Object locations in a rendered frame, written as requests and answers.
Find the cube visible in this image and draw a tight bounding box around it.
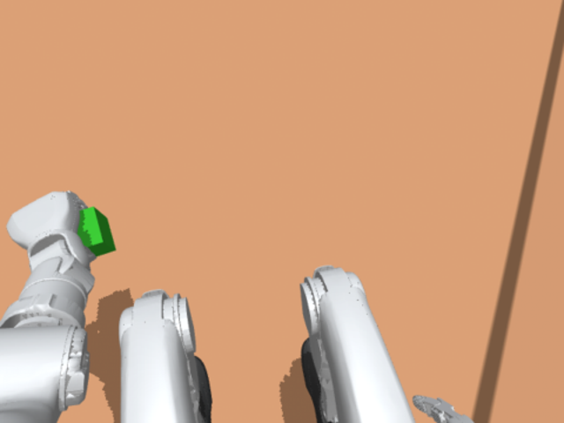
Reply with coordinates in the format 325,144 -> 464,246
78,207 -> 116,256

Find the right robot hand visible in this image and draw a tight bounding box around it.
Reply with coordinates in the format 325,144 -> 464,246
412,396 -> 474,423

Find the left robot foot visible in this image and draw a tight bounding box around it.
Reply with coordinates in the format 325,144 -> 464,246
195,356 -> 212,423

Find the left robot arm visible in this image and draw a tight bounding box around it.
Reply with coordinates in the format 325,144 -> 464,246
0,229 -> 95,423

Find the right robot foot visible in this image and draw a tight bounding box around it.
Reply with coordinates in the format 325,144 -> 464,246
301,338 -> 334,423

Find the left robot hand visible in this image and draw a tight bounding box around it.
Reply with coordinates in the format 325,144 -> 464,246
6,191 -> 97,262

